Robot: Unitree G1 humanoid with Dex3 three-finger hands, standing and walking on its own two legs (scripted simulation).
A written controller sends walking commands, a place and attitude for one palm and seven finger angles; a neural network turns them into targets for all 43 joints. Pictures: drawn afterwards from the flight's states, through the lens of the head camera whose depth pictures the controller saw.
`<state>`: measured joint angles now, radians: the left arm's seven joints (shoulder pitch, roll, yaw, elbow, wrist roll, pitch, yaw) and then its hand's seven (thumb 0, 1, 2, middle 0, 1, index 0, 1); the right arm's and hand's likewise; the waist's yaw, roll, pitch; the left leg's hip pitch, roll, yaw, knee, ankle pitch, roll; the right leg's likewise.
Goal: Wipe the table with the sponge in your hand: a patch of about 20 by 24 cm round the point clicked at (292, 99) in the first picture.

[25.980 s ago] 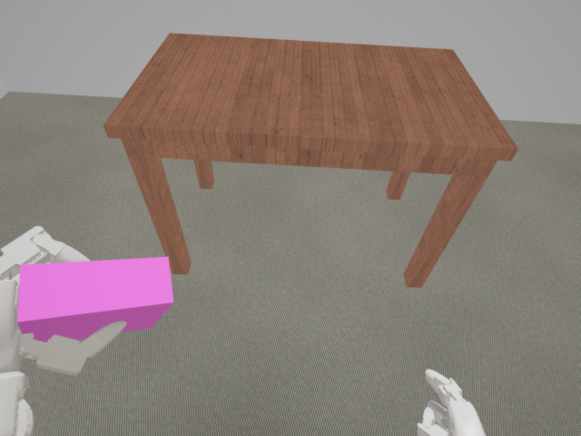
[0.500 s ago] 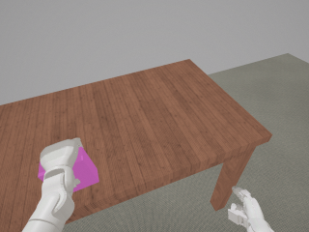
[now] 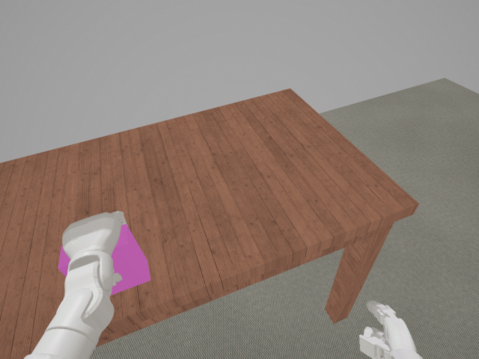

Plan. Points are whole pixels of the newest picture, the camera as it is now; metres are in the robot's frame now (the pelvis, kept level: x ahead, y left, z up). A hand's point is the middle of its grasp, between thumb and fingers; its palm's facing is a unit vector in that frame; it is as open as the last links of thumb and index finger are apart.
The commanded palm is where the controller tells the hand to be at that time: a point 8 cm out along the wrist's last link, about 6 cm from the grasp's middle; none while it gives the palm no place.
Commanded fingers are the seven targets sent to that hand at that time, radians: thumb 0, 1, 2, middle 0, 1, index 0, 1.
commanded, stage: wipe forward along the first lane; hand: left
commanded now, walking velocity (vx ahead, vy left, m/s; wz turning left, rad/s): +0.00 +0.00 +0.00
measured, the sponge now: (113, 270) +0.26 +0.29 -0.01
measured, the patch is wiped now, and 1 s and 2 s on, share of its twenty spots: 0.05 0.20 0.35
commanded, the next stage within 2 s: slide across to the middle lane in 1.52 s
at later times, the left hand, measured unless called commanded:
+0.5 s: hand (105, 228) +0.32 +0.32 +0.03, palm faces -0.14 -0.01 -0.99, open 9.4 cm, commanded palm +0.31 +0.32 +0.06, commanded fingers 0.00 0.10 1.30 -1.20 -1.60 -1.20 -1.60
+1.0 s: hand (102, 210) +0.37 +0.35 +0.03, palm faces -0.14 +0.01 -0.99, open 9.4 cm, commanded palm +0.36 +0.34 +0.06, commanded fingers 0.00 0.10 1.30 -1.20 -1.60 -1.20 -1.60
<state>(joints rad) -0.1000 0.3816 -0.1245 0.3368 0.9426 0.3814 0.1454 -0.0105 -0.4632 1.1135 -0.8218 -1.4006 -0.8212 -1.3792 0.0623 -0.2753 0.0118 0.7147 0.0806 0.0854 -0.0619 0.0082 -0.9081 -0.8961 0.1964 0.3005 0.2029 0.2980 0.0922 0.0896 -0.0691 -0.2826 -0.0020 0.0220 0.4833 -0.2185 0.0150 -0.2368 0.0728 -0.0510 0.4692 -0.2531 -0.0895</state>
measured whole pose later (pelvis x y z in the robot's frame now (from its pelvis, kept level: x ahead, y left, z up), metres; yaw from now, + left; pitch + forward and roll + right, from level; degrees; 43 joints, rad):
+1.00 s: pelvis -0.02 +0.00 -0.02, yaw -2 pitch +11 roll -1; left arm -0.59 0.60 0.03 1.00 0.98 0.15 0.19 0.02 -0.55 1.19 -0.85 -1.39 -0.85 -1.40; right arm 0.22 -0.30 0.00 0.71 0.10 0.09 -0.05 0.00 -0.91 -0.90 0.20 0.30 0.20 0.30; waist -0.01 0.07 -0.13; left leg -0.62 0.01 -0.03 0.69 -0.27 0.03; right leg -0.55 0.11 -0.05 0.62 -0.27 -0.10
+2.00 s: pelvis +0.01 +0.06 -0.02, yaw +0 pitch +14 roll -3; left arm -0.84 0.52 -0.16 1.13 0.98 0.28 0.24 0.01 -0.52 1.19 -0.81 -1.44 -0.81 -1.45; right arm 0.24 -0.24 -0.01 0.78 0.07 0.08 -0.01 0.00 -0.91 -0.90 0.20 0.30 0.20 0.30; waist -0.02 0.04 -0.13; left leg -0.61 -0.07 -0.03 0.65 -0.28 0.09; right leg -0.52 0.04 -0.05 0.57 -0.29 -0.02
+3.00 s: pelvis +0.02 +0.04 +0.00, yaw -1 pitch +9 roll -2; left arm -0.60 0.35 -0.21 0.87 0.96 0.44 0.27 0.01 -0.44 1.13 -0.75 -1.47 -0.76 -1.48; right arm 0.13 -0.25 0.02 0.69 0.09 0.19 -0.01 0.00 -0.91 -0.90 0.20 0.30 0.20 0.30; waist 0.01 0.05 -0.15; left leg -0.45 -0.04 -0.01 0.55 -0.26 0.06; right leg -0.38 0.06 -0.02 0.48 -0.26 -0.04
